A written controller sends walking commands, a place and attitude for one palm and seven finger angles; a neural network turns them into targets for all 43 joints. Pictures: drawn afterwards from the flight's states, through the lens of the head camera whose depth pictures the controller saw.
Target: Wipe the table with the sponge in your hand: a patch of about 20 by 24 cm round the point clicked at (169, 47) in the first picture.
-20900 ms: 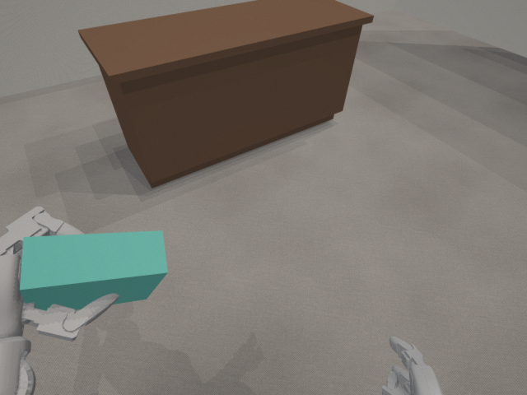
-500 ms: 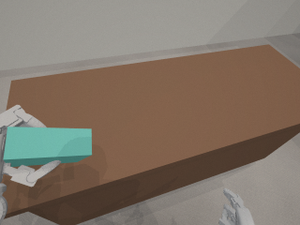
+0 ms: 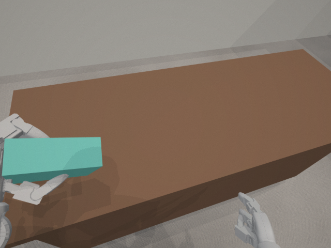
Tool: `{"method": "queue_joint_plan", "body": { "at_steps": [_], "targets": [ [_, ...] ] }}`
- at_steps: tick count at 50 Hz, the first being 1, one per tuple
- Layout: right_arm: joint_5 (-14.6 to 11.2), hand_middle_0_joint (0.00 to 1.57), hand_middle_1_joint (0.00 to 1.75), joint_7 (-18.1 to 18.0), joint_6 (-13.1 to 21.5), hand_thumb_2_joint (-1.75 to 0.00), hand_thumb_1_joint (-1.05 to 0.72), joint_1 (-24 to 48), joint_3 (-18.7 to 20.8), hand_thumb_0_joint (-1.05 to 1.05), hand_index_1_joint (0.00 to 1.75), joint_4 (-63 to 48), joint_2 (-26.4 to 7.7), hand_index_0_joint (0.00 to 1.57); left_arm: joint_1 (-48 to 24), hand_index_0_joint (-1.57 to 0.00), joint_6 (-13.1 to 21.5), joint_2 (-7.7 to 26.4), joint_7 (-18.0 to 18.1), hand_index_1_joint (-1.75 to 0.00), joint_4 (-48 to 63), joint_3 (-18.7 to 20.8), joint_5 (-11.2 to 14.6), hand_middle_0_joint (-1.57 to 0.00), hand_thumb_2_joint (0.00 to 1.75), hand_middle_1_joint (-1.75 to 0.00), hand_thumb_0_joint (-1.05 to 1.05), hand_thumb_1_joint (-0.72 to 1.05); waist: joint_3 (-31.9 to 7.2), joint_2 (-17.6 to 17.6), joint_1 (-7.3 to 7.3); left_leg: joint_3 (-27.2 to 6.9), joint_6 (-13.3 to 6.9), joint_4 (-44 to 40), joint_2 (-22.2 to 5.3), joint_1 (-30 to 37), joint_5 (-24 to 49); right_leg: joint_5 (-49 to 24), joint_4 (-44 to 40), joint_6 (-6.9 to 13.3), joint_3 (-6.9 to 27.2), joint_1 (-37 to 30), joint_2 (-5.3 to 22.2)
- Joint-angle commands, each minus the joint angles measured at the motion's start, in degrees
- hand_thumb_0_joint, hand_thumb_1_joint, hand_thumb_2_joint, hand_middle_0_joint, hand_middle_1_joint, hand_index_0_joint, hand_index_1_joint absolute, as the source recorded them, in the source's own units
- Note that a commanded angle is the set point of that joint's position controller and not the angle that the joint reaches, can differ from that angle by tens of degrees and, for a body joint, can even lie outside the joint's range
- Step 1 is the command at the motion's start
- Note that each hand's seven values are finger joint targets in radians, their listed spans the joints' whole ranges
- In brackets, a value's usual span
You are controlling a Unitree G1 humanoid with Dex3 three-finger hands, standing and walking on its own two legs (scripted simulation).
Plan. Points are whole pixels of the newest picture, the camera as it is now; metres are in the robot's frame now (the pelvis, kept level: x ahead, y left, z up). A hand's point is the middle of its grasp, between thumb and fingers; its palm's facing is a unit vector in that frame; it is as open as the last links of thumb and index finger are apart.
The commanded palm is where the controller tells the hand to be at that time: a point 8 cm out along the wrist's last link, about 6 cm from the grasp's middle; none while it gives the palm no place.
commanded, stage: shuffle to correct the standing spot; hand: left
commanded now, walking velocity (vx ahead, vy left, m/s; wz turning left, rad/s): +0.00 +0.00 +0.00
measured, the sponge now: (69, 160) +0.24 +0.21 +0.13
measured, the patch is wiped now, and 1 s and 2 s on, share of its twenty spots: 0.00 0.00 0.00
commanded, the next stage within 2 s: come to a stop and stand still in 1.40 s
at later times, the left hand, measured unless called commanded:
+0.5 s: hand (55, 165) +0.21 +0.21 +0.16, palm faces +0.34 -0.85 -0.40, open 9.5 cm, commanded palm +0.15 +0.25 +0.17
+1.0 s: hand (74, 173) +0.20 +0.18 +0.16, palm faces +0.29 -0.85 -0.44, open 9.5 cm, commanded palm +0.15 +0.22 +0.17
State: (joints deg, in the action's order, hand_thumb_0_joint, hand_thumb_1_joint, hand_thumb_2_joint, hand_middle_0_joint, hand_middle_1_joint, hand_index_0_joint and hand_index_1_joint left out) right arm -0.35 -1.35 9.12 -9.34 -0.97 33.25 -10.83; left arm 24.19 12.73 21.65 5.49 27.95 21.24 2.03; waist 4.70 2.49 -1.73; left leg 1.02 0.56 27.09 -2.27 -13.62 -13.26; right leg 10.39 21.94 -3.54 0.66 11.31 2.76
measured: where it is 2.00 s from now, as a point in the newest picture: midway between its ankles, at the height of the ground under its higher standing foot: outside the picture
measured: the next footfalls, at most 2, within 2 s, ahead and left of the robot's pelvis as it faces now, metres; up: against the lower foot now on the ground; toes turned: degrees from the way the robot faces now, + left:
none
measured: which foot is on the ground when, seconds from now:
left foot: down 0.00-1.00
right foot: down 0.00-1.00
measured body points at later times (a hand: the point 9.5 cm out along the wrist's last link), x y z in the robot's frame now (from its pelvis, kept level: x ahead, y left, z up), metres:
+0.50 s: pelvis -0.01 -0.03 +0.00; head +0.03 -0.01 +0.44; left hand +0.19 +0.26 +0.18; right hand +0.17 -0.25 -0.08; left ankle +0.01 +0.12 -0.74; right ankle +0.01 -0.16 -0.74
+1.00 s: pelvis -0.02 -0.06 -0.01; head +0.02 -0.04 +0.44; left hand +0.18 +0.22 +0.18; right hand +0.15 -0.30 -0.08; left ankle +0.01 +0.12 -0.74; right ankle +0.01 -0.16 -0.74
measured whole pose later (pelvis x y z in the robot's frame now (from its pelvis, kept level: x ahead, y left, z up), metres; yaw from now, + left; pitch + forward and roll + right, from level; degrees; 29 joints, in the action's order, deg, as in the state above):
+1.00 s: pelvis -0.02 -0.06 -0.01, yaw -1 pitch +1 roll -1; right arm -0.6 -2.2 6.9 -11.8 1.8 32.6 -11.7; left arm 27.9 9.7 23.8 3.7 31.7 22.7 4.6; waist 3.9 0.6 -0.1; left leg -0.6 5.0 30.0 -7.4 -18.1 -12.9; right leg 12.0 28.9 1.2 -0.6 17.9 -2.4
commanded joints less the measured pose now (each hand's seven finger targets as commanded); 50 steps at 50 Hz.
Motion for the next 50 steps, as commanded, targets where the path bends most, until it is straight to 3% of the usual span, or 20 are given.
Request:
{"method": "queue_joint_plan", "body": {
  "at_steps": [1,10,11,15,16,20,21,25,26,30,31,34,35,36,40,41,44,45,46,50],
  "targets": [
    [-0.03,0.20,0.30,-0.78,2.17,-0.90,-0.90,3.22,3.25,0.00,0.30,-8.12,-7.32,0.20,-2.86,-1.20,3.30,7.37,1.32,-1.60,11.39,4.89,0.83,-1.20,1.30,-1.60,0.00,0.10,-11.26,-6.03,0.36,0.22,-0.28,-5.16,-0.87,1.71,9.46,-12.76,-0.45,2.95,-1.22,-5.70,-1.23],
    [-0.63,0.20,0.30,-0.85,1.76,-0.90,-0.90,4.21,3.56,0.00,0.30,-8.95,-7.15,0.20,-4.93,-1.20,2.95,10.14,1.60,-1.60,14.41,7.24,1.05,-1.20,1.30,-1.60,0.00,0.10,-10.66,-7.98,0.35,-0.48,0.09,-6.96,-2.22,1.47,9.04,-9.31,0.54,2.54,-1.76,-4.95,-2.40],
    [-0.40,0.20,0.30,-0.67,1.47,-0.90,-0.90,3.53,3.53,0.00,0.30,-8.91,-7.06,0.20,-3.64,-1.20,2.84,8.15,1.18,-1.60,12.18,5.75,1.39,-1.20,1.30,-1.60,0.00,0.10,-10.29,-7.36,0.30,-0.44,-0.09,-7.24,-2.48,0.27,8.35,-8.40,0.61,2.39,-2.41,-5.13,-2.70],
    [-0.76,0.20,0.30,-0.19,1.50,-0.90,-0.90,3.73,4.01,0.00,0.30,-9.43,-6.96,0.20,-3.19,-1.20,2.36,9.74,1.10,-1.60,13.79,7.33,1.49,-1.20,1.30,-1.60,0.00,0.10,-10.85,-7.44,0.35,-0.03,0.03,-6.09,-3.40,1.02,8.36,-8.66,1.01,2.46,-1.75,-3.97,-2.59],
    [-0.43,0.20,0.30,-0.03,1.33,-0.90,-0.90,2.96,3.96,0.00,0.30,-9.22,-7.06,0.20,-3.06,-1.20,2.46,7.79,0.67,-1.60,12.83,5.64,1.78,-1.20,1.30,-1.60,0.00,0.10,-10.89,-7.48,0.42,0.03,-0.01,-6.32,-3.34,-0.15,7.53,-7.80,1.19,2.41,-2.29,-4.10,-2.91],
    [-0.70,0.20,0.30,0.08,1.66,-0.90,-0.90,3.63,4.38,0.00,0.30,-9.67,-6.88,0.20,-3.12,-1.20,2.21,10.51,0.79,-1.60,15.19,7.95,1.79,-1.20,1.30,-1.60,0.00,0.10,-11.21,-8.80,0.35,-0.09,-0.28,-5.25,-4.36,0.22,6.14,-6.85,1.91,2.55,-1.47,-2.76,-2.62],
    [-0.29,0.20,0.30,0.10,1.42,-0.90,-0.90,2.86,4.34,0.00,0.30,-9.48,-6.92,0.20,-2.15,-1.20,2.10,8.62,0.36,-1.60,13.72,6.40,2.06,-1.20,1.30,-1.60,0.00,0.10,-11.08,-7.62,0.38,0.09,-0.33,-4.97,-4.26,-0.83,4.93,-6.28,1.62,2.48,-1.81,-2.61,-2.76],
    [-0.65,0.20,0.30,-0.09,1.55,-0.90,-0.90,3.27,4.79,0.00,0.30,-9.73,-6.94,0.20,-2.90,-1.20,1.67,10.55,0.34,-1.60,15.69,7.98,2.24,-1.20,1.30,-1.60,0.00,0.10,-10.66,-6.27,0.65,0.81,0.09,-3.29,-3.71,0.76,3.52,-5.66,0.76,2.89,-0.18,0.51,-2.48],
    [-0.23,0.20,0.30,-0.11,1.34,-0.90,-0.90,2.47,4.69,0.00,0.30,-9.40,-7.02,0.20,-2.15,-1.20,1.57,8.99,0.06,-1.60,13.87,6.74,2.50,-1.20,1.30,-1.60,0.00,0.10,-10.75,-6.03,0.67,1.11,0.01,-3.17,-3.46,-0.23,1.86,-3.92,0.47,2.81,-0.55,0.55,-2.54],
    [-0.53,0.20,0.30,-0.51,1.15,-0.90,-0.90,3.01,4.97,0.00,0.30,-9.65,-7.00,0.20,-1.69,-1.20,0.91,11.27,0.23,-1.60,14.39,8.79,2.68,-1.20,1.30,-1.60,0.00,0.10,-9.84,-3.84,0.75,1.38,0.16,-1.51,-2.76,0.53,0.22,-1.81,-1.26,3.38,1.19,3.24,-1.94],
    [-0.21,0.20,0.30,-0.52,0.90,-0.90,-0.90,2.20,4.96,0.00,0.30,-9.38,-7.07,0.20,-1.17,-1.20,0.87,9.29,-0.13,-1.60,13.45,7.10,2.86,-1.20,1.30,-1.60,0.00,0.10,-10.16,-3.55,0.97,1.57,0.06,-1.16,-2.38,-0.04,-0.40,-0.71,-1.40,3.37,0.90,3.20,-1.85],
    [-0.26,0.20,0.30,-0.69,0.83,-0.90,-0.90,1.56,5.56,0.00,0.30,-9.77,-7.33,0.20,-1.40,-1.20,0.82,10.57,-0.18,-1.60,15.34,7.99,2.95,-1.20,1.30,-1.60,0.00,0.10,-11.23,-2.61,0.97,1.59,0.16,0.36,-1.98,0.64,0.31,0.02,-1.39,3.84,1.89,3.85,-1.18],
    [-0.55,0.20,0.30,-0.87,0.90,-0.90,-0.90,3.13,5.30,0.00,0.30,-9.68,-7.23,0.20,-0.79,-1.20,0.57,11.83,0.21,-1.60,16.20,9.15,3.03,-1.20,1.30,-1.60,0.00,0.10,-10.73,-4.11,1.02,1.44,0.05,-0.32,-2.43,1.91,1.28,-0.75,-1.49,3.83,1.77,4.76,-1.40],
    [-0.25,0.20,0.30,-0.88,0.76,-0.90,-0.90,2.31,5.14,0.00,0.30,-9.53,-7.26,0.20,-0.46,-1.20,0.67,10.10,-0.08,-1.60,15.52,7.57,3.21,-1.20,1.30,-1.60,0.00,0.10,-10.88,-4.47,1.21,1.13,-0.08,-0.76,-2.47,0.90,1.32,-0.22,-0.92,3.56,0.72,4.09,-1.73],
    [-0.45,0.20,0.30,-1.16,0.88,-0.90,-0.90,3.13,5.47,0.00,0.30,-9.78,-7.51,0.20,0.55,-1.20,0.68,12.52,0.08,-1.60,17.52,9.86,3.15,-1.20,1.30,-1.60,0.00,0.10,-11.04,-6.98,0.87,0.62,-0.13,-1.33,-3.85,1.08,3.83,-2.55,0.68,3.37,0.40,3.38,-2.22],
    [-0.17,0.20,0.30,-1.15,0.70,-0.90,-0.90,2.11,5.35,0.00,0.30,-9.46,-7.47,0.20,1.39,-1.20,0.68,10.78,-0.19,-1.60,15.84,8.48,3.30,-1.20,1.30,-1.60,0.00,0.10,-11.32,-5.82,1.07,0.38,-0.22,-1.44,-3.83,-0.25,3.73,-2.43,1.03,3.19,-0.58,2.42,-2.48],
    [-0.25,0.20,0.30,-1.12,0.75,-0.90,-0.90,1.25,5.81,0.00,0.30,-9.76,-7.66,0.20,1.36,-1.20,0.62,11.07,-0.50,-1.60,15.33,8.81,3.30,-1.20,1.30,-1.60,0.00,0.10,-11.30,-3.49,0.96,0.96,0.00,0.17,-3.40,-0.57,1.40,-1.07,0.51,3.64,1.10,3.36,-1.61],
    [-0.50,0.20,0.30,-1.21,0.87,-0.90,-0.90,2.58,5.55,0.00,0.30,-9.59,-7.60,0.20,1.39,-1.20,0.43,11.92,-0.18,-1.60,16.46,9.40,3.24,-1.20,1.30,-1.60,0.00,0.10,-10.63,-5.07,1.06,0.99,0.11,-0.32,-3.39,0.51,1.83,-1.32,0.32,3.84,1.23,4.30,-1.73],
    [-0.09,0.20,0.30,-1.21,0.68,-0.90,-0.90,1.64,5.39,0.00,0.30,-9.21,-7.58,0.20,1.79,-1.20,0.46,10.73,-0.35,-1.60,15.19,8.41,3.37,-1.20,1.30,-1.60,0.00,0.10,-11.04,-4.73,1.23,0.73,-0.10,-0.54,-3.46,-0.27,2.17,-1.21,0.63,3.60,0.24,3.57,-2.02],
    [-0.39,0.20,0.30,-1.28,0.92,-0.90,-0.90,2.61,5.37,0.00,0.30,-9.42,-7.51,0.20,1.22,-1.20,0.30,12.23,-0.21,-1.60,16.55,9.39,3.25,-1.20,1.30,-1.60,0.00,0.10,-10.13,-4.70,1.08,0.49,-0.11,-0.38,-3.81,0.43,0.79,0.15,0.31,3.88,1.56,5.37,-1.74]
  ]
}}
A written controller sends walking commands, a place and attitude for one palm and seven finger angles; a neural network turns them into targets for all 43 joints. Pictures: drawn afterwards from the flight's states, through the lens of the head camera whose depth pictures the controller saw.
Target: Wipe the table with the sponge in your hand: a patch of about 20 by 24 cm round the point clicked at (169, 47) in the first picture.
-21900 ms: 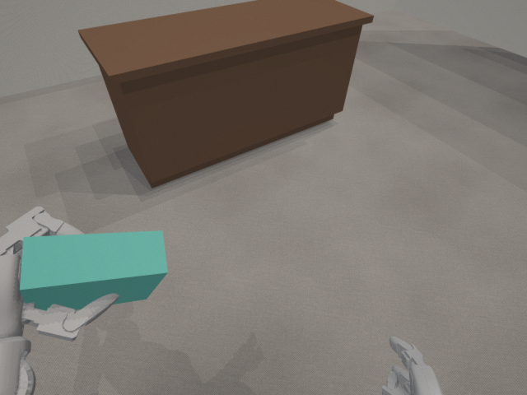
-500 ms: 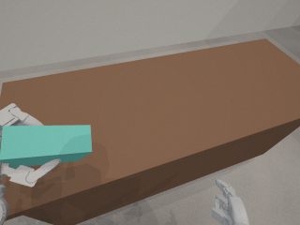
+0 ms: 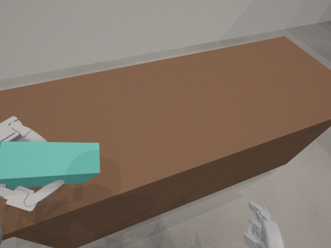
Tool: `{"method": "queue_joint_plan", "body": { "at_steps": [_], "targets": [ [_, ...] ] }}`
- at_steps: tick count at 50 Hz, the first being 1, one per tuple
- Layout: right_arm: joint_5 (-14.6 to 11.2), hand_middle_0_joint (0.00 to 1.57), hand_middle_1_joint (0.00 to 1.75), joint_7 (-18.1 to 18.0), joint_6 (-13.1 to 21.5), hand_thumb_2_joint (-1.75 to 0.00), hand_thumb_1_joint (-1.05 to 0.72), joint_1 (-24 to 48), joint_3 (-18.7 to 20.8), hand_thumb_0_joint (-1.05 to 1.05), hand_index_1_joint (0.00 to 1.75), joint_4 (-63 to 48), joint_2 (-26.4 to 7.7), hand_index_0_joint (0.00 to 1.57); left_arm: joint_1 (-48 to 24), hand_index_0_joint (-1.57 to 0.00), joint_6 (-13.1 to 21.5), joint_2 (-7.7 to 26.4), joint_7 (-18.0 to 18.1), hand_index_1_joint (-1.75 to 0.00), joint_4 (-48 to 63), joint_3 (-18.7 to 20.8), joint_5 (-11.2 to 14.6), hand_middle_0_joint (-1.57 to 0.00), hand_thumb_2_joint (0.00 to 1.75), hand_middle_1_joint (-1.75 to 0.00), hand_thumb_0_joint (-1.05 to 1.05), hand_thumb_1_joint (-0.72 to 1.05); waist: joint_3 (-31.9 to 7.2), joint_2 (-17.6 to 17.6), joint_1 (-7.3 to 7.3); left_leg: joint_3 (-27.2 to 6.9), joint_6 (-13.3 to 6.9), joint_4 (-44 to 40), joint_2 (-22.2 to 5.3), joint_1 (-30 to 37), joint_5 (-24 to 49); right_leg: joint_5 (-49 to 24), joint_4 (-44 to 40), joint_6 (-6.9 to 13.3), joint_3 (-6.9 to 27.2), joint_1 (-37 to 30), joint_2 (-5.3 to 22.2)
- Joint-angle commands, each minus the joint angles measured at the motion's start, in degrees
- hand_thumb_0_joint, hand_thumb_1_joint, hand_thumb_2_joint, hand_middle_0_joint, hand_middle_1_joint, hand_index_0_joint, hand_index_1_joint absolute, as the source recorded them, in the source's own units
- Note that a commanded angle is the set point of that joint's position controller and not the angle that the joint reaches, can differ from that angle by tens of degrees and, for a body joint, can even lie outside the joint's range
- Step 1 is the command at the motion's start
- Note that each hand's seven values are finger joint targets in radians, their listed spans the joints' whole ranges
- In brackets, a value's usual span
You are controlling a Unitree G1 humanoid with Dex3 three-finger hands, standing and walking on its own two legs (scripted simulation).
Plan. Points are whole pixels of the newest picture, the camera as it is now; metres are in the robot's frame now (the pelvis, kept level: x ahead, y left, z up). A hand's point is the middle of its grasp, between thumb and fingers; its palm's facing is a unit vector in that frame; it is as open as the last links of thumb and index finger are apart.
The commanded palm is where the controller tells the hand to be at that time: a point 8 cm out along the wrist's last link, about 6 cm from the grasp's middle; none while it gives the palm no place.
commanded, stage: shuffle to correct the standing spot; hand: left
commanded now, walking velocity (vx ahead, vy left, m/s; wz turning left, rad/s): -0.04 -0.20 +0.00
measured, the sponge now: (66, 165) +0.23 +0.20 +0.14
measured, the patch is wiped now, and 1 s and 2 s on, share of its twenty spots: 0.00 0.00 0.00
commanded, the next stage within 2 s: come to a stop and stand still in 0.40 s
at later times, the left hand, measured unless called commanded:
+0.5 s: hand (32, 161) +0.23 +0.24 +0.16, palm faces +0.30 -0.85 -0.44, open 9.5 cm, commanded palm +0.16 +0.28 +0.18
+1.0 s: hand out of the picture +0.20 +0.31 +0.17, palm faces +0.43 -0.82 -0.38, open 9.5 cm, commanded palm +0.14 +0.33 +0.18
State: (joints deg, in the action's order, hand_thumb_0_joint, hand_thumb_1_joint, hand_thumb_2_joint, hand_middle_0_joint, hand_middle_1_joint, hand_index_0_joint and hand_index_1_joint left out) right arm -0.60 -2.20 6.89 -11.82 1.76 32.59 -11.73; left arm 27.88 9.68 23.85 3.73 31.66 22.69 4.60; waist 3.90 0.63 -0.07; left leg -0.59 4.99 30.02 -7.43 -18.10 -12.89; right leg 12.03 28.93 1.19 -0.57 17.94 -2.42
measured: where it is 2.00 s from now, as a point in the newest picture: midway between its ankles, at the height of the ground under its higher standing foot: outside the picture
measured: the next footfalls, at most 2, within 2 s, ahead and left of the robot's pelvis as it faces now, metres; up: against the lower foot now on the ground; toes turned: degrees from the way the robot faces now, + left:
none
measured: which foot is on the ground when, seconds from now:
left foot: down 0.00-1.00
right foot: down 0.00-1.00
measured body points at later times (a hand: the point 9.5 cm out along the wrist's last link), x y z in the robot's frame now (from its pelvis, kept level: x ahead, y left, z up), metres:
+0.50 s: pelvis +0.01 +0.00 +0.00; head +0.05 +0.02 +0.45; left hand +0.20 +0.29 +0.18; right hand +0.19 -0.23 -0.07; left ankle +0.03 +0.18 -0.73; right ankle +0.03 -0.11 -0.73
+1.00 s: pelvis -0.01 +0.05 +0.00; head +0.01 +0.07 +0.45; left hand +0.17 +0.35 +0.19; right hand +0.16 -0.17 -0.07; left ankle +0.03 +0.17 -0.73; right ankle +0.03 -0.11 -0.73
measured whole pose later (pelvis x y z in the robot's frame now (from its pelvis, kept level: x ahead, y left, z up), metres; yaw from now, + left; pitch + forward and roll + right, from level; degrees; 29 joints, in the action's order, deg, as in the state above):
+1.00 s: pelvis -0.01 +0.05 +0.00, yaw +1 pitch -2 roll -1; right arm -0.8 -1.5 12.1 -13.9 -1.5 34.6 -9.8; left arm 21.9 15.2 22.0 5.3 23.8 23.1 2.2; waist 4.3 2.2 -2.0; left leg 2.3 0.1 29.6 -2.3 -15.7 -12.3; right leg 10.4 26.6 -2.3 0.9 14.6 2.1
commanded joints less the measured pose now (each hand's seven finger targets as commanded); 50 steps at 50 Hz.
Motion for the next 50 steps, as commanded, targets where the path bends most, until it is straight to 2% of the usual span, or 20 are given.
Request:
{"method": "queue_joint_plan", "body": {
  "at_steps": [1,5,9,15,25,26,27,28,29,30,31,33,35,38,39,40,41,43,45,50],
  "targets": [
    [0.32,0.20,0.30,-0.42,2.91,-0.90,-0.90,4.22,2.46,0.00,0.30,-8.34,-6.64,0.20,-2.60,-1.20,3.46,8.82,1.39,-1.60,12.22,6.77,0.79,-1.20,1.30,-1.60,0.00,0.10,-9.95,-2.97,-0.40,1.81,-4.70,-3.67,1.28,3.70,0.19,-0.95,-6.27,-1.11,1.67,-2.43,3.21],
    [0.01,0.20,0.30,-0.47,3.18,-0.90,-0.90,5.24,2.45,0.00,0.30,-8.59,-6.43,0.20,-3.61,-1.20,3.27,10.33,1.63,-1.60,13.28,8.00,0.58,-1.20,1.30,-1.60,0.00,0.10,-8.96,-3.65,-0.55,1.81,-4.69,-3.62,0.94,4.23,-1.32,0.10,-6.54,-0.96,2.79,-1.09,3.32],
    [0.24,0.20,0.30,-0.24,3.02,-0.90,-0.90,3.92,2.65,0.00,0.30,-8.68,-6.49,0.20,-3.86,-1.20,3.29,9.13,1.40,-1.60,12.47,6.99,0.57,-1.20,1.30,-1.60,0.00,0.10,-9.84,-2.72,-0.53,1.48,-4.79,-2.78,1.00,3.17,-1.56,0.27,-6.05,-0.74,2.90,-2.14,3.74],
    [0.14,0.20,0.30,-0.19,3.08,-0.90,-0.90,5.25,2.41,0.00,0.30,-8.74,-6.37,0.20,-3.21,-1.20,3.06,10.13,1.56,-1.60,14.34,7.82,0.60,-1.20,1.30,-1.60,0.00,0.10,-10.57,-4.63,-0.44,0.86,-4.83,-2.93,-0.19,5.16,4.88,-6.41,-4.25,-0.78,1.92,-3.42,3.35],
    [0.12,0.20,0.30,-0.15,2.51,-0.90,-0.90,5.30,2.47,0.00,0.30,-8.93,-6.31,0.20,-1.60,-1.20,3.00,10.14,1.56,-1.60,14.25,8.01,0.82,-1.20,1.30,-1.60,0.00,0.10,-10.84,-3.81,-0.16,0.98,-4.63,-1.58,-0.18,5.50,6.92,-9.58,-4.26,-0.40,2.26,-4.07,4.10],
    [0.30,0.20,0.30,-0.08,2.42,-0.90,-0.90,4.70,2.22,0.00,0.30,-8.59,-6.35,0.20,-1.67,-1.20,3.13,8.58,1.50,-1.60,13.18,6.69,0.87,-1.20,1.30,-1.60,0.00,0.10,-11.26,-4.27,0.01,1.14,-4.62,-1.67,0.51,4.62,5.19,-8.25,-4.59,-0.47,2.22,-4.75,4.25],
    [4.45,0.20,0.30,-0.57,7.01,-0.90,-0.90,-6.07,4.25,0.00,0.30,-0.61,-8.41,0.20,-55.97,-1.20,10.55,54.14,-0.55,-1.60,18.19,39.98,-7.75,-1.20,1.30,-1.60,0.00,0.10,-8.49,3.30,-4.43,9.45,-4.26,5.89,2.97,-4.79,4.52,-13.33,-11.40,-1.07,6.47,-8.97,6.50],
    [1.99,0.20,0.30,-0.70,7.88,-0.90,-0.90,-1.31,3.08,0.00,0.30,-2.24,-2.16,0.20,-25.36,-1.20,6.95,17.05,-3.03,-1.60,-12.14,14.39,-2.42,-1.20,1.30,-1.60,0.00,0.10,-12.86,8.34,-2.04,5.50,-4.28,5.62,9.58,-1.74,0.98,-21.82,-8.27,5.08,10.35,-10.71,9.65],
    [0.53,0.20,0.30,-0.22,8.71,-0.90,-0.90,-2.39,4.03,0.00,0.30,-7.38,-7.01,0.20,-13.18,-1.20,6.47,13.84,-3.66,-1.60,-12.13,11.29,-2.20,-1.20,1.30,-1.60,0.00,0.10,-11.34,3.12,-4.34,6.80,-3.79,5.64,7.28,0.75,1.76,-29.38,-6.89,3.50,13.96,-9.74,10.75],
    [-0.35,0.20,0.30,0.87,8.72,-0.90,-0.90,-0.81,3.29,0.00,0.30,-8.11,-6.79,0.20,-8.28,-1.20,7.25,7.11,-3.65,-1.60,-5.91,5.27,-0.37,-1.20,1.30,-1.60,0.00,0.10,-13.62,-5.92,-2.79,6.58,-4.67,-0.37,6.04,5.97,7.72,-31.99,-2.15,2.96,9.38,-11.34,10.37],
    [0.02,0.20,0.30,1.40,8.39,-0.90,-0.90,-0.83,3.33,0.00,0.30,-8.75,-7.87,0.20,-8.65,-1.20,8.02,7.89,-2.95,-1.60,3.46,5.20,-0.06,-1.20,1.30,-1.60,0.00,0.10,-15.09,-7.92,-2.01,4.72,-5.16,-2.63,3.81,9.11,16.02,-25.25,0.35,0.76,4.98,-10.32,7.70],
    [-0.11,0.20,0.30,2.13,8.42,-0.90,-0.90,2.40,2.81,0.00,0.30,-9.17,-7.43,0.20,-4.72,-1.20,7.78,8.04,-1.81,-1.60,7.71,4.71,0.17,-1.20,1.30,-1.60,0.00,0.10,-13.76,-7.57,-3.06,2.79,-6.30,-2.61,0.67,8.28,19.25,-15.40,1.67,-2.16,1.67,-8.45,5.11],
    [-0.96,0.20,0.30,2.40,8.65,-0.90,-0.90,4.99,1.60,0.00,0.30,-9.07,-6.31,0.20,-2.52,-1.20,7.38,8.00,0.16,-1.60,9.59,5.60,0.24,-1.20,1.30,-1.60,0.00,0.10,-12.73,-7.14,-2.75,2.32,-6.55,-4.49,0.09,4.32,12.13,-9.86,1.47,-2.06,0.54,-10.31,4.62],
    [-0.52,0.20,0.30,1.37,8.40,-0.90,-0.90,3.37,1.49,0.00,0.30,-8.59,-6.13,0.20,-5.72,-1.20,7.98,10.39,1.65,-1.60,9.39,8.56,-0.06,-1.20,1.30,-1.60,0.00,0.10,-9.72,2.71,-2.01,2.64,-5.12,-3.09,3.93,2.46,-1.95,-2.12,-5.11,-1.07,4.01,-6.35,5.79],
    [-0.42,0.20,0.30,0.87,8.25,-0.90,-0.90,3.28,1.34,0.00,0.30,-8.31,-5.94,0.20,-6.23,-1.20,8.22,11.02,2.06,-1.60,8.53,9.52,-0.06,-1.20,1.30,-1.60,0.00,0.10,-8.28,3.51,-1.71,2.58,-5.10,-3.01,4.90,3.32,-5.44,2.84,-7.83,-0.73,5.71,-3.39,6.39],
    [-0.52,0.20,0.30,0.39,7.88,-0.90,-0.90,4.22,0.98,0.00,0.30,-7.82,-6.08,0.20,-8.02,-1.20,8.54,12.77,2.78,-1.60,10.59,11.03,-0.27,-1.20,1.30,-1.60,0.00,0.10,-6.94,0.52,-1.23,2.29,-5.18,-4.28,4.83,5.31,-5.83,5.02,-9.04,-0.30,6.17,-0.92,6.29],
    [-0.10,0.20,0.30,0.03,7.68,-0.90,-0.90,3.57,0.79,0.00,0.30,-7.54,-6.03,0.20,-8.62,-1.20,8.93,10.81,2.75,-1.60,8.20,9.78,-0.26,-1.20,1.30,-1.60,0.00,0.10,-6.76,-0.89,-0.98,1.42,-5.49,-5.97,4.54,3.94,-7.72,7.90,-8.98,-0.49,4.93,-1.72,6.07],
    [-0.24,0.20,0.30,-0.20,7.96,-0.90,-0.90,3.84,0.73,0.00,0.30,-7.86,-6.11,0.20,-10.54,-1.20,9.45,9.82,2.72,-1.60,7.65,8.60,-0.75,-1.20,1.30,-1.60,0.00,0.10,-6.09,-6.02,-1.28,0.01,-5.92,-9.43,3.21,2.11,-10.38,8.23,-7.45,-0.91,4.04,-3.69,4.64],
    [-0.56,0.20,0.30,-0.28,8.37,-0.90,-0.90,4.83,0.28,0.00,0.30,-7.60,-5.87,0.20,-11.39,-1.20,9.38,8.79,2.86,-1.60,6.87,7.62,-1.26,-1.20,1.30,-1.60,0.00,0.10,-5.73,-7.78,-1.35,-0.26,-6.37,-11.03,2.10,1.02,-11.37,5.16,-6.21,-1.17,2.85,-5.85,4.12],
    [-0.61,0.20,0.30,0.63,8.94,-0.90,-0.90,4.46,0.01,0.00,0.30,-7.00,-5.93,0.20,-12.42,-1.20,8.76,4.72,2.46,-1.60,5.31,2.61,-2.34,-1.20,1.30,-1.60,0.00,0.10,-5.36,-6.14,-1.21,-0.11,-6.18,-11.88,2.21,-0.11,-12.06,3.90,-6.43,-1.59,1.72,-7.54,3.75]
  ]
}}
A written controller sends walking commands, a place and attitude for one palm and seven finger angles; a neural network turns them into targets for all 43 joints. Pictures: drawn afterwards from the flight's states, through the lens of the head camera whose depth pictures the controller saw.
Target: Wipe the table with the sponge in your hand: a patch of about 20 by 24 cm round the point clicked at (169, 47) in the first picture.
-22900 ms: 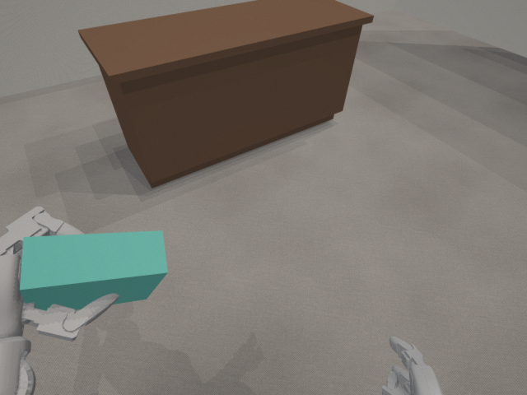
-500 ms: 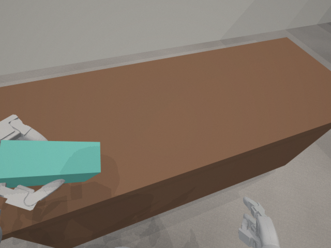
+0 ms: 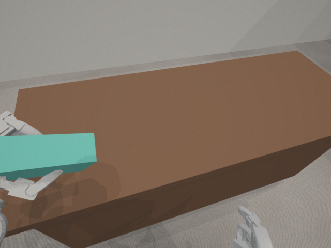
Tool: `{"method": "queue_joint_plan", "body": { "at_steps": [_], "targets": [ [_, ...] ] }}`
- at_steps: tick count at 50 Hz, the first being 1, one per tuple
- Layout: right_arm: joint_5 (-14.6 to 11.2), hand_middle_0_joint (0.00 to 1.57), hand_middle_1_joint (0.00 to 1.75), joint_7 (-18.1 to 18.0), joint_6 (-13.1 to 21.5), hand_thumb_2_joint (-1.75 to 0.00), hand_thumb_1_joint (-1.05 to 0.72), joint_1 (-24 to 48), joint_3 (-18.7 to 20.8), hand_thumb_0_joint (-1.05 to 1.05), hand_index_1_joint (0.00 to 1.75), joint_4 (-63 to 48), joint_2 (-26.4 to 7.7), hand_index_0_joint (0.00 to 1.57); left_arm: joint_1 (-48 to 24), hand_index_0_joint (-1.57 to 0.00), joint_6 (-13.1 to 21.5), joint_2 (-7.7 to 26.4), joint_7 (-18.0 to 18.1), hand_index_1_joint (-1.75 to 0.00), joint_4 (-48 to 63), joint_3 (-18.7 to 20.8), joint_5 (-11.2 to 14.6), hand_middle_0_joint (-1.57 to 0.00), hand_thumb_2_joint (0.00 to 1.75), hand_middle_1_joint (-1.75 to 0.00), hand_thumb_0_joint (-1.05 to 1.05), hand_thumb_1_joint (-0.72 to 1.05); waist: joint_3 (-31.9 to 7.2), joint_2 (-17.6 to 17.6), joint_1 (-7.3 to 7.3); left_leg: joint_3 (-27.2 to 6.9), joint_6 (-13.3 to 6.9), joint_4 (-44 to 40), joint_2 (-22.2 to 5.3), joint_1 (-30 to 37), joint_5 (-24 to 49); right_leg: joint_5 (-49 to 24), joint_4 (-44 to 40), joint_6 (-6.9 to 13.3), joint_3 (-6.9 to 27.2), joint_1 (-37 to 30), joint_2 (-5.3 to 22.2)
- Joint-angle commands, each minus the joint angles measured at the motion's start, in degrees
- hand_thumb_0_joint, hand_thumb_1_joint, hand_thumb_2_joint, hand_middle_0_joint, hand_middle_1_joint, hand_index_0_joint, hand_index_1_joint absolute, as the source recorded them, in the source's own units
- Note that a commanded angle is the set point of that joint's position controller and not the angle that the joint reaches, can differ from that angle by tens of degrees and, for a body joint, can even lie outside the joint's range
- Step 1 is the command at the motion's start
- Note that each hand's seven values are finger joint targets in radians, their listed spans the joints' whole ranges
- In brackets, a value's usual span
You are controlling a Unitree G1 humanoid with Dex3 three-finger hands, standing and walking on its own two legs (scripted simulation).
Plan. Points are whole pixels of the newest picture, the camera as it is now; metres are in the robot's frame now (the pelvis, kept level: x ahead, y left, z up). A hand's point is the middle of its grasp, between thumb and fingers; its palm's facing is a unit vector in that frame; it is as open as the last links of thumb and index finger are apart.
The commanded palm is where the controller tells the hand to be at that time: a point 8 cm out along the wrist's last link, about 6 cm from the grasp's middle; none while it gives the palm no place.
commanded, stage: come to a stop and stand still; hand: left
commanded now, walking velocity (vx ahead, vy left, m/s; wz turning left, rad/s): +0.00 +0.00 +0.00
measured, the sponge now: (63, 156) +0.24 +0.22 +0.14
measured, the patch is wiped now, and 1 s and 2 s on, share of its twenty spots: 0.00 0.00 0.00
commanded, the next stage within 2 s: look again from close up in 0.52 s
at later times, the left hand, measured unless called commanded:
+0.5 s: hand (40, 147) +0.24 +0.26 +0.16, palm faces +0.37 -0.84 -0.39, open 9.5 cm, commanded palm +0.18 +0.29 +0.18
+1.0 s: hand (53, 143) +0.25 +0.24 +0.16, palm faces +0.35 -0.85 -0.40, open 9.5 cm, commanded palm +0.19 +0.28 +0.18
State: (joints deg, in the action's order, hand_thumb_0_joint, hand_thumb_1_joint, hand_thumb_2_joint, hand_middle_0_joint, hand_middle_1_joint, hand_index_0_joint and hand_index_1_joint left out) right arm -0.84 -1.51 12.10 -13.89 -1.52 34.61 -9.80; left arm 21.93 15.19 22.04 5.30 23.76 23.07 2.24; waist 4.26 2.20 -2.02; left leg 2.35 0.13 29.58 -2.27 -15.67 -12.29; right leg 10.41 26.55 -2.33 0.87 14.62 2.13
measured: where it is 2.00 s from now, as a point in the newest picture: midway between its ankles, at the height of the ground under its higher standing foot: outside the picture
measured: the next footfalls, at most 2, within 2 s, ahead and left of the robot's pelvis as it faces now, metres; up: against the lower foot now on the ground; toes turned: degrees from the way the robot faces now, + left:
none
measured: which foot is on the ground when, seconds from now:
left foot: down 0.00-1.00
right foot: down 0.00-1.00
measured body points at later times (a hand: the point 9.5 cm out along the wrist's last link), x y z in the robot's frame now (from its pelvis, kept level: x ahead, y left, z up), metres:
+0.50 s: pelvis +0.02 +0.01 +0.00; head +0.05 +0.03 +0.45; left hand +0.21 +0.30 +0.18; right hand +0.20 -0.22 -0.06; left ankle +0.04 +0.12 -0.74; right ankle +0.04 -0.15 -0.74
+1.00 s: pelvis +0.03 +0.00 +0.01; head +0.07 +0.01 +0.45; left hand +0.23 +0.28 +0.18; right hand +0.21 -0.23 -0.07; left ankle +0.04 +0.12 -0.74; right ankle +0.04 -0.15 -0.74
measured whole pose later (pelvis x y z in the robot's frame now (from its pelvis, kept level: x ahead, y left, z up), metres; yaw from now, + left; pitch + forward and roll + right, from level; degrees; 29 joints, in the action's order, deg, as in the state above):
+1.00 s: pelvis +0.03 +0.00 +0.01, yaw +0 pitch +0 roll -1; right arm -0.8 -2.0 8.0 -10.7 -0.6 33.6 -11.2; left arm 25.7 11.6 20.9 6.1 27.6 20.3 2.0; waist 3.8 1.1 -0.7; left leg 2.2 0.6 26.7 -2.8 -13.4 -13.3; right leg 10.6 22.3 -2.5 0.6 11.8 1.6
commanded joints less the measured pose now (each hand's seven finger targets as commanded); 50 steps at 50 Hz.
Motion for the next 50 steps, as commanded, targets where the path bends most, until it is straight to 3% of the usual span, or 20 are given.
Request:
{"method": "queue_joint_plan", "body": {
  "at_steps": [1,5,6,10,11,15,16,20,21,25,26,30,31,35,36,39,45,46,49,50],
  "targets": [
    [0.05,0.20,0.30,0.10,3.55,-0.90,-0.90,5.55,3.31,0.00,0.30,-8.69,-8.19,0.20,-6.29,-1.20,3.18,5.65,0.87,-1.60,11.92,1.35,-0.22,-1.20,1.30,-1.60,0.00,0.10,-5.78,-6.86,0.78,-3.60,-1.47,-11.84,-2.95,-3.88,-13.27,5.71,-3.84,1.78,-0.37,-5.03,-1.10],
    [-0.06,0.20,0.30,0.36,3.36,-0.90,-0.90,6.52,3.28,0.00,0.30,-8.80,-8.05,0.20,-7.15,-1.20,3.03,8.31,1.28,-1.60,15.46,3.33,-0.80,-1.20,1.30,-1.60,0.00,0.10,-6.18,-7.18,0.84,-3.13,-0.96,-11.07,-2.32,-1.97,-10.45,3.32,-5.15,1.84,0.05,-5.04,-1.04],
    [0.35,0.20,0.30,0.38,3.10,-0.90,-0.90,5.76,3.22,0.00,0.30,-8.58,-8.16,0.20,-6.79,-1.20,3.23,6.92,1.16,-1.60,14.41,2.43,-0.72,-1.20,1.30,-1.60,0.00,0.10,-6.65,-7.09,0.89,-3.42,-0.96,-11.22,-2.11,-2.81,-10.14,3.16,-4.91,1.85,-0.53,-5.92,-1.23],
    [0.09,0.20,0.30,0.18,2.77,-0.90,-0.90,6.76,3.28,0.00,0.30,-9.10,-7.68,0.20,-4.99,-1.20,3.18,9.81,1.62,-1.60,16.70,5.74,-0.51,-1.20,1.30,-1.60,0.00,0.10,-7.99,-7.52,0.80,-3.01,-0.58,-10.05,-2.09,-0.85,-5.34,-1.91,-4.75,1.93,-0.51,-7.32,-0.83],
    [0.39,0.20,0.30,0.23,2.47,-0.90,-0.90,5.91,3.31,0.00,0.30,-8.86,-7.89,0.20,-4.68,-1.20,3.30,7.84,1.33,-1.60,15.74,4.27,-0.28,-1.20,1.30,-1.60,0.00,0.10,-8.41,-6.80,0.91,-2.85,-0.45,-9.97,-1.69,-1.23,-4.20,-2.63,-4.68,1.89,-0.95,-7.93,-1.11],
    [-0.01,0.20,0.30,0.08,2.14,-0.90,-0.90,6.85,3.61,0.00,0.30,-9.23,-7.79,0.20,-2.55,-1.20,2.95,8.80,1.50,-1.60,16.92,5.41,-0.05,-1.20,1.30,-1.60,0.00,0.10,-9.76,-7.41,0.93,-2.42,-0.30,-8.81,-1.86,1.40,0.36,-6.65,-4.71,1.95,-0.55,-8.27,-0.61],
    [0.32,0.20,0.30,0.16,1.87,-0.90,-0.90,6.13,3.59,0.00,0.30,-8.96,-8.12,0.20,-2.07,-1.20,2.94,7.14,1.17,-1.60,15.67,3.87,0.10,-1.20,1.30,-1.60,0.00,0.10,-9.77,-6.30,0.95,-2.33,-0.22,-8.81,-1.69,0.97,1.25,-7.02,-4.73,1.85,-1.03,-8.41,-0.85],
    [-0.16,0.20,0.30,-0.09,1.55,-0.90,-0.90,7.27,3.85,0.00,0.30,-9.36,-8.13,0.20,-1.73,-1.20,2.38,8.46,1.61,-1.60,17.26,4.65,0.09,-1.20,1.30,-1.60,0.00,0.10,-10.03,-6.93,0.96,-2.13,-0.16,-8.18,-1.96,2.80,3.87,-9.18,-4.67,1.87,-0.58,-8.06,-0.28],
    [0.25,0.20,0.30,-0.05,1.25,-0.90,-0.90,6.57,3.80,0.00,0.30,-9.02,-8.41,0.20,-1.50,-1.20,2.45,6.97,1.34,-1.60,16.04,3.31,0.17,-1.20,1.30,-1.60,0.00,0.10,-9.98,-6.66,1.00,-2.06,-0.17,-8.49,-1.81,1.79,3.54,-8.72,-4.65,1.77,-1.13,-8.37,-0.53],
    [-0.17,0.20,0.30,-0.36,0.87,-0.90,-0.90,7.39,4.08,0.00,0.30,-9.47,-8.40,0.20,-0.84,-1.20,2.04,9.22,1.95,-1.60,17.98,5.27,0.12,-1.20,1.30,-1.60,0.00,0.10,-10.74,-6.71,0.94,-2.24,-0.13,-7.80,-1.92,3.29,5.96,-10.73,-4.42,1.98,-0.63,-8.59,-0.08],
    [0.19,0.20,0.30,-0.35,0.55,-0.90,-0.90,6.96,3.94,0.00,0.30,-9.31,-8.38,0.20,0.11,-1.20,2.04,7.53,1.60,-1.60,16.37,3.92,0.36,-1.20,1.30,-1.60,0.00,0.10,-10.55,-5.88,0.88,-2.10,-0.30,-7.92,-1.88,2.72,5.39,-10.35,-4.72,1.85,-1.03,-8.60,-0.12],
    [-0.19,0.20,0.30,-0.61,0.33,-0.90,-0.90,7.74,4.20,0.00,0.30,-9.64,-8.44,0.20,-0.70,-1.20,1.80,9.42,2.11,-1.60,18.49,5.37,0.26,-1.20,1.30,-1.60,0.00,0.10,-10.62,-6.60,0.94,-2.00,-0.18,-7.69,-1.97,3.65,5.54,-10.73,-4.66,2.04,-0.36,-8.16,0.09],
    [0.21,0.20,0.30,-0.57,0.07,-0.90,-0.90,7.06,3.95,0.00,0.30,-9.35,-8.46,0.20,0.13,-1.20,1.75,7.56,1.74,-1.60,16.55,3.85,0.44,-1.20,1.30,-1.60,0.00,0.10,-10.43,-6.15,0.95,-1.93,-0.25,-8.00,-1.89,2.98,5.14,-10.26,-4.86,1.95,-0.82,-8.24,-0.09],
    [-0.14,0.20,0.30,-0.77,-0.19,-0.90,-0.90,7.89,4.17,0.00,0.30,-9.63,-8.46,0.20,-0.31,-1.20,1.25,9.01,2.11,-1.60,17.69,5.00,0.34,-1.20,1.30,-1.60,0.00,0.10,-10.22,-5.92,1.02,-1.73,-0.22,-7.62,-1.80,3.85,4.31,-10.34,-5.44,2.21,0.48,-7.45,0.16],
    [0.26,0.20,0.30,-0.73,-0.45,-0.90,-0.90,7.16,3.93,0.00,0.30,-9.42,-8.46,0.20,0.28,-1.20,1.20,7.35,1.78,-1.60,15.95,3.61,0.56,-1.20,1.30,-1.60,0.00,0.10,-10.15,-5.40,1.02,-1.59,-0.29,-7.89,-1.68,3.02,3.83,-9.77,-5.60,2.04,-0.27,-7.75,0.04],
    [0.13,0.20,0.30,-0.73,-0.58,-0.90,-0.90,7.09,4.23,0.00,0.30,-9.74,-8.53,0.20,0.27,-1.20,0.83,7.60,1.82,-1.60,15.83,3.74,0.48,-1.20,1.30,-1.60,0.00,0.10,-10.40,-4.27,0.96,-1.74,-0.28,-7.41,-1.72,3.45,3.80,-10.12,-5.79,2.27,0.88,-7.59,0.26],
    [-0.03,0.20,0.30,-1.04,-0.91,-0.90,-0.90,8.31,4.14,0.00,0.30,-9.76,-8.46,0.20,-0.34,-1.20,0.29,9.36,2.28,-1.60,17.84,5.02,0.47,-1.20,1.30,-1.60,0.00,0.10,-10.77,-5.13,1.08,-1.62,-0.44,-7.28,-1.80,4.78,5.08,-11.47,-5.98,2.31,1.05,-7.45,0.41],
    [0.24,0.20,0.30,-0.91,-1.11,-0.90,-0.90,7.41,4.00,0.00,0.30,-9.52,-8.55,0.20,0.05,-1.20,0.35,7.43,1.94,-1.60,16.62,3.36,0.63,-1.20,1.30,-1.60,0.00,0.10,-10.67,-4.51,1.18,-1.73,-0.34,-7.68,-1.63,3.65,5.16,-10.87,-5.78,2.24,0.18,-8.08,0.17],
    [0.05,0.20,0.30,-0.87,-1.13,-0.90,-0.90,7.41,4.27,0.00,0.30,-10.12,-8.57,0.20,0.74,-1.20,0.39,8.29,2.08,-1.60,17.89,4.02,0.52,-1.20,1.30,-1.60,0.00,0.10,-11.74,-5.75,0.94,-2.02,-0.33,-7.44,-1.97,4.56,6.94,-12.12,-5.12,2.48,0.67,-8.50,0.40],
    [-4.04,0.20,0.30,-4.92,-1.54,-0.90,-0.90,2.44,-1.26,0.00,0.30,-12.91,-10.55,0.20,-56.71,-1.20,9.30,54.55,2.24,-1.60,37.09,26.66,-1.01,-1.20,1.30,-1.60,0.00,0.10,-13.66,-20.50,2.67,-4.79,-2.69,-5.71,-3.15,-2.70,0.56,2.07,4.02,-0.43,-0.76,-7.26,0.32]
  ]
}}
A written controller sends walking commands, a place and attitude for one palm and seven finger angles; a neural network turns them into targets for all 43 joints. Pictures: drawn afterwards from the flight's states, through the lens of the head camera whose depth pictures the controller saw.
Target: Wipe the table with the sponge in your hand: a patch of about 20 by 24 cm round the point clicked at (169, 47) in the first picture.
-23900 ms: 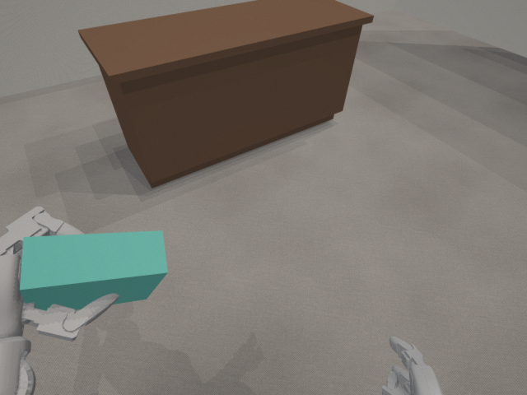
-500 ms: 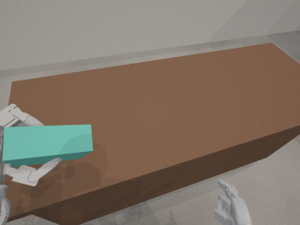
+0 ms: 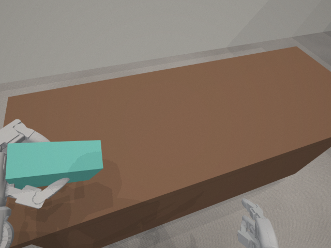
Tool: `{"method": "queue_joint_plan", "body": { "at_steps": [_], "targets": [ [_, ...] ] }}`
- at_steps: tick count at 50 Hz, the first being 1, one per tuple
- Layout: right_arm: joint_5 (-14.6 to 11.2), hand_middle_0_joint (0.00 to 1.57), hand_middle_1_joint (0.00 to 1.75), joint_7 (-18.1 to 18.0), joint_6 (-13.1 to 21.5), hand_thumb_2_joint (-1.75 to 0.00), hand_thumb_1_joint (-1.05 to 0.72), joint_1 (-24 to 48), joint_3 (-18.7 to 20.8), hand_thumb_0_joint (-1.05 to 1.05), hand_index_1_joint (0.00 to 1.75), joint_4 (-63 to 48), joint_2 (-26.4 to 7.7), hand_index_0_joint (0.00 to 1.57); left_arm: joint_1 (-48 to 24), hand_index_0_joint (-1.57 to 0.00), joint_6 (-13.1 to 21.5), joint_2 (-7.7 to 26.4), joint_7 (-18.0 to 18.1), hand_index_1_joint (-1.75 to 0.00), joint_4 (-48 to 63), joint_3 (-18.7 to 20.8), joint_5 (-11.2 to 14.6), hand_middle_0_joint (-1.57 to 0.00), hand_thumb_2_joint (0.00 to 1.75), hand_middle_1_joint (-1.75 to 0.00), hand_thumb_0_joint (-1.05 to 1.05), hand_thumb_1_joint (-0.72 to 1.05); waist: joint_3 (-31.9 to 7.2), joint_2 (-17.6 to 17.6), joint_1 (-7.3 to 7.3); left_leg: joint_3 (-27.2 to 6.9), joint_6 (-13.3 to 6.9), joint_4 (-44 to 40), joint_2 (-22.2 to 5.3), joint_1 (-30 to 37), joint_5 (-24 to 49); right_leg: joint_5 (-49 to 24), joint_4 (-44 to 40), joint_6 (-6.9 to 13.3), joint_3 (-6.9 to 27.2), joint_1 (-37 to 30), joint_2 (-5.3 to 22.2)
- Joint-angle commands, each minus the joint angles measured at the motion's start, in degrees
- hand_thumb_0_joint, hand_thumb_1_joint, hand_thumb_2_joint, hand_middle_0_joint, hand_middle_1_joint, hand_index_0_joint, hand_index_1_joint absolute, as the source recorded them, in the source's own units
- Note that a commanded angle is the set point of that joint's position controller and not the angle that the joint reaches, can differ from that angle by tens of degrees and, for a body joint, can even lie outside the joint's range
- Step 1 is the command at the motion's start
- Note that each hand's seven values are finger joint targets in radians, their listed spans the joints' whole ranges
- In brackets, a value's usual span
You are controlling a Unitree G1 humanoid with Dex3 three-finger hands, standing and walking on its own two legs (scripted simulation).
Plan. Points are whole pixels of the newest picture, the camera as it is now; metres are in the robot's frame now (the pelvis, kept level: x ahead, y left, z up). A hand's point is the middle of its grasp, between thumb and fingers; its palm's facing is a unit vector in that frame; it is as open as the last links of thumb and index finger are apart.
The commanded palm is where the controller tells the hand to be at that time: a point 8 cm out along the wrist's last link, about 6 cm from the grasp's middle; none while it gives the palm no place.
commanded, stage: turn the palm down, sponge in hand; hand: left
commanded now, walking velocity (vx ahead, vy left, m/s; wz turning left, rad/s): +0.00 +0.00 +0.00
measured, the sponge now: (70, 164) +0.24 +0.20 +0.13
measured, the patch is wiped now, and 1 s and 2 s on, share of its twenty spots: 0.00 0.00 0.00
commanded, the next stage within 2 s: none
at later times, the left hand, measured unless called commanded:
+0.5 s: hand (27, 177) +0.20 +0.26 +0.14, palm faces +0.42 -0.61 -0.67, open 9.5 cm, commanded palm +0.16 +0.27 +0.17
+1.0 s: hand (38, 179) +0.21 +0.25 +0.12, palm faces +0.21 -0.41 -0.88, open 9.5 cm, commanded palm +0.18 +0.27 +0.17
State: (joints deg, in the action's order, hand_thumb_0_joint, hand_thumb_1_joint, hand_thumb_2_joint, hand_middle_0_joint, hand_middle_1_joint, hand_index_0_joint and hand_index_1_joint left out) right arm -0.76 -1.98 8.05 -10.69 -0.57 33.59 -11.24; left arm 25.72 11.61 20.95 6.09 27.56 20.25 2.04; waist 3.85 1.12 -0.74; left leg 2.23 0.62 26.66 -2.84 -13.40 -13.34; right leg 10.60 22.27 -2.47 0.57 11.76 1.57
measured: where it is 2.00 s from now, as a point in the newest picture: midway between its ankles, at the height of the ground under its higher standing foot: outside the picture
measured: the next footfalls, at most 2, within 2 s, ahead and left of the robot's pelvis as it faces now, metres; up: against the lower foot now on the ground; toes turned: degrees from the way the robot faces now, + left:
none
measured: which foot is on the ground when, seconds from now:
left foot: down 0.00-1.00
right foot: down 0.00-1.00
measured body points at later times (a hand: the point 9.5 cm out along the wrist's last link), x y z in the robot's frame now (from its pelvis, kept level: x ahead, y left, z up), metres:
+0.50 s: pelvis -0.01 -0.04 -0.01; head -0.01 -0.05 +0.44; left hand +0.17 +0.29 +0.18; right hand +0.21 -0.24 -0.09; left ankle +0.01 +0.12 -0.74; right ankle +0.01 -0.15 -0.74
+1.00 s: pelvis +0.01 -0.03 -0.01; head +0.02 -0.06 +0.44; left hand +0.19 +0.27 +0.16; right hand +0.22 -0.27 -0.10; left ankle +0.01 +0.12 -0.74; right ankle +0.01 -0.15 -0.74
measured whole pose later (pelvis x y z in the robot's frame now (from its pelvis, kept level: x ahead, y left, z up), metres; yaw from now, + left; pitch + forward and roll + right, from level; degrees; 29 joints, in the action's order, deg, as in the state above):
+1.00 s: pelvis +0.01 -0.03 -0.01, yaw +3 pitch +0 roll +0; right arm -0.9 -6.7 4.4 -10.7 0.9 34.9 -15.6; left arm 22.0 -4.4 31.3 2.5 20.6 13.9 -23.4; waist -0.5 -4.2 -4.6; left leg -0.9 3.0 33.1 -3.1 -16.2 -17.0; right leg 18.6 34.6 0.0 -2.2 16.0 1.4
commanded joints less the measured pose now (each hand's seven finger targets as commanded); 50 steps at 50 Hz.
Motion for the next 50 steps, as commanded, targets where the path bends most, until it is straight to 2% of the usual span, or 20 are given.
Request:
{"method": "queue_joint_plan", "body": {
  "at_steps": [1,2,3,5,8,9,10,13,15,16,20,21,25,26,30,31,35,36,44,50],
  "targets": [
    [4.05,0.20,0.30,-3.23,3.62,-0.90,-0.90,4.72,4.41,0.00,0.30,-6.74,-7.21,0.20,-37.83,-1.20,-0.02,28.15,-1.57,-1.60,0.15,18.41,-8.59,-1.20,1.30,-1.60,0.00,0.10,-20.07,-16.01,-4.03,1.73,0.44,-0.34,1.26,7.04,15.63,-3.66,8.43,5.30,-4.26,-4.58,-0.94],
    [2.29,0.20,0.30,0.06,4.81,-0.90,-0.90,3.56,2.85,0.00,0.30,-8.20,-8.98,0.20,-24.94,-1.20,-4.28,14.82,-3.40,-1.60,-2.08,7.66,-1.43,-1.20,1.30,-1.60,0.00,0.10,-18.63,-12.80,-3.26,-0.46,2.48,-1.08,1.66,8.50,24.93,-7.60,5.64,5.16,-6.97,-1.29,-2.53],
    [1.33,0.20,0.30,0.10,5.17,-0.90,-0.90,3.16,3.72,0.00,0.30,-6.15,-10.38,0.20,-20.25,-1.20,-7.35,13.19,-5.33,-1.60,2.32,8.87,0.83,-1.20,1.30,-1.60,0.00,0.10,-21.78,-9.61,-4.82,0.41,1.96,-0.10,0.70,12.39,28.25,-11.63,5.03,4.05,-6.61,-2.47,-2.75],
    [-1.13,0.20,0.30,0.89,5.13,-0.90,-0.90,7.66,1.74,0.00,0.30,-6.77,-9.71,0.20,-9.58,-1.20,-15.16,6.08,-7.80,-1.60,0.91,1.40,2.92,-1.20,1.30,-1.60,0.00,0.10,-15.48,-7.09,-4.74,0.88,0.88,-0.60,0.90,9.80,21.41,-10.29,4.47,3.29,-7.45,-1.27,-2.82],
    [-0.38,0.20,0.30,1.36,4.09,-0.90,-0.90,8.18,1.69,0.00,0.30,-7.55,-10.42,0.20,-5.24,-1.20,-17.97,10.13,-7.73,-1.60,5.62,0.11,-3.68,-1.20,1.30,-1.60,0.00,0.10,-6.63,-1.88,-4.08,0.08,-0.12,-2.69,1.13,2.30,12.74,-7.03,4.46,2.97,-7.71,0.13,-2.35],
    [-0.02,0.20,0.30,1.06,3.58,-0.90,-0.90,8.96,1.46,0.00,0.30,-8.47,-10.24,0.20,-6.30,-1.20,-17.17,11.66,-7.13,-1.60,7.84,0.91,-5.36,-1.20,1.30,-1.60,0.00,0.10,-6.53,-0.93,-3.56,0.02,-0.43,-2.86,1.51,1.53,9.25,-4.08,4.51,2.84,-7.36,0.89,-2.42],
    [-0.31,0.20,0.30,0.71,3.11,-0.90,-0.90,9.99,1.50,0.00,0.30,-9.01,-10.42,0.20,-8.91,-1.20,-15.73,17.65,-5.57,-1.60,11.19,6.37,-6.29,-1.20,1.30,-1.60,0.00,0.10,-8.11,-1.67,-3.36,0.35,-0.56,-2.77,1.75,1.62,5.41,-0.70,4.53,2.75,-6.47,1.00,-2.87],
    [1.85,0.20,0.30,-0.89,3.60,-0.90,-0.90,9.88,1.70,0.00,0.30,-8.26,-8.69,0.20,-12.18,-1.20,-8.21,17.43,-2.08,-1.60,11.28,8.93,-7.03,-1.20,1.30,-1.60,0.00,0.10,-8.96,0.91,-2.80,-0.12,-0.52,-0.46,2.50,0.41,2.84,4.07,5.43,2.20,-6.37,3.97,-2.73],
    [1.96,0.20,0.30,-1.62,3.77,-0.90,-0.90,9.63,1.99,0.00,0.30,-7.38,-8.49,0.20,-20.75,-1.20,-4.15,24.11,0.88,-1.60,15.36,13.10,-8.67,-1.20,1.30,-1.60,0.00,0.10,-11.46,-5.27,-2.65,0.42,-0.59,0.69,2.84,1.11,-0.86,7.99,5.47,2.27,-4.53,5.58,-2.57],
    [2.64,0.20,0.30,-1.71,4.16,-0.90,-0.90,9.09,1.85,0.00,0.30,-7.24,-7.06,0.20,-21.41,-1.20,-3.18,19.55,1.70,-1.60,13.63,8.99,-9.84,-1.20,1.30,-1.60,0.00,0.10,-12.69,-7.99,-2.90,0.61,-0.45,1.48,3.34,1.39,0.89,7.34,5.26,2.81,-4.62,4.80,-2.01],
    [2.05,0.20,0.30,-2.65,3.31,-0.90,-0.90,8.06,1.89,0.00,0.30,-4.92,-8.23,0.20,-23.07,-1.20,-5.23,21.74,0.97,-1.60,4.21,7.08,-12.40,-1.20,1.30,-1.60,0.00,0.10,-9.62,-9.73,-1.41,0.70,-0.72,2.07,3.51,0.24,-2.28,9.12,3.59,2.45,-3.17,6.23,-1.26],
    [2.10,0.20,0.30,-2.97,3.11,-0.90,-0.90,8.50,1.82,0.00,0.30,-4.96,-8.18,0.20,-23.23,-1.20,-6.52,19.52,-0.16,-1.60,1.70,4.26,-12.62,-1.20,1.30,-1.60,0.00,0.10,-9.72,-8.71,-1.33,0.51,-0.89,1.79,3.59,0.17,-2.23,8.94,3.07,2.44,-3.20,5.65,-0.82],
    [0.77,0.20,0.30,-4.47,2.40,-0.90,-0.90,9.98,1.48,0.00,0.30,-5.88,-8.82,0.20,-22.29,-1.20,-10.69,22.40,-4.89,-1.60,-0.78,3.56,-13.49,-1.20,1.30,-1.60,0.00,0.10,-8.26,-5.32,-2.26,0.90,-1.28,1.14,3.45,0.98,-1.66,10.21,0.92,2.09,-1.99,4.40,-0.71],
    [0.96,0.20,0.30,-4.69,2.45,-0.90,-0.90,10.05,1.44,0.00,0.30,-6.22,-8.58,0.20,-22.59,-1.20,-10.63,20.53,-5.70,-1.60,-0.26,1.77,-13.59,-1.20,1.30,-1.60,0.00,0.10,-8.51,-4.50,-2.31,0.61,-1.46,1.17,3.32,1.25,-0.22,8.73,1.12,2.08,-2.33,3.95,-0.43],
    [0.90,0.20,0.30,-4.97,2.56,-0.90,-0.90,9.96,2.23,0.00,0.30,-6.77,-8.80,0.20,-16.86,-1.20,-8.47,26.36,-6.36,-1.60,2.27,8.85,-14.01,-1.20,1.30,-1.60,0.00,0.10,-10.62,-1.89,-4.83,0.35,-1.46,2.12,2.93,2.15,4.65,4.34,1.75,2.03,-1.59,1.39,-0.50],
    [1.17,0.20,0.30,-4.73,2.51,-0.90,-0.90,9.44,2.29,0.00,0.30,-7.29,-8.19,0.20,-16.12,-1.20,-7.69,23.81,-6.01,-1.60,3.16,7.26,-14.44,-1.20,1.30,-1.60,0.00,0.10,-11.44,-1.53,-4.75,0.50,-1.54,2.59,2.99,1.92,6.51,1.50,2.64,1.95,-2.11,0.98,-0.17],
    [0.62,0.20,0.30,-4.10,1.50,-0.90,-0.90,7.90,3.21,0.00,0.30,-7.22,-8.97,0.20,-9.97,-1.20,-7.75,26.46,-3.53,-1.60,3.24,11.70,-15.57,-1.20,1.30,-1.60,0.00,0.10,-11.23,-3.79,-5.44,0.90,-1.28,4.01,2.78,0.91,9.58,-3.56,4.28,1.93,-1.61,1.04,-0.12],
    [0.67,0.20,0.30,-3.87,1.22,-0.90,-0.90,7.00,3.18,0.00,0.30,-7.81,-8.66,0.20,-10.62,-1.20,-8.20,22.61,-3.12,-1.60,3.15,7.71,-16.18,-1.20,1.30,-1.60,0.00,0.10,-11.14,-3.67,-4.77,0.99,-1.32,4.13,2.71,0.19,9.69,-3.97,4.67,1.87,-2.26,1.43,0.15],
    [0.25,0.20,0.30,-4.82,-0.17,-0.90,-0.90,6.88,3.74,0.00,0.30,-8.92,-9.90,0.20,-10.38,-1.20,-12.98,23.93,-1.55,-1.60,4.73,4.03,-23.11,-1.20,1.30,-1.60,0.00,0.10,-13.49,-2.10,-4.06,0.10,-1.68,4.47,2.50,0.68,10.08,-4.97,5.89,1.73,-2.11,2.13,0.25],
    [-0.10,0.20,0.30,-5.13,-0.48,-0.90,-0.90,9.90,2.90,0.00,0.30,-8.86,-9.08,0.20,-12.44,-1.20,-14.61,25.89,-0.20,-1.60,7.24,3.92,-28.54,-1.20,1.30,-1.60,0.00,0.10,-12.90,-5.40,-4.74,-0.60,-1.45,3.56,2.38,2.20,10.73,-4.16,5.37,2.70,-1.63,2.17,-0.53]
  ]
}}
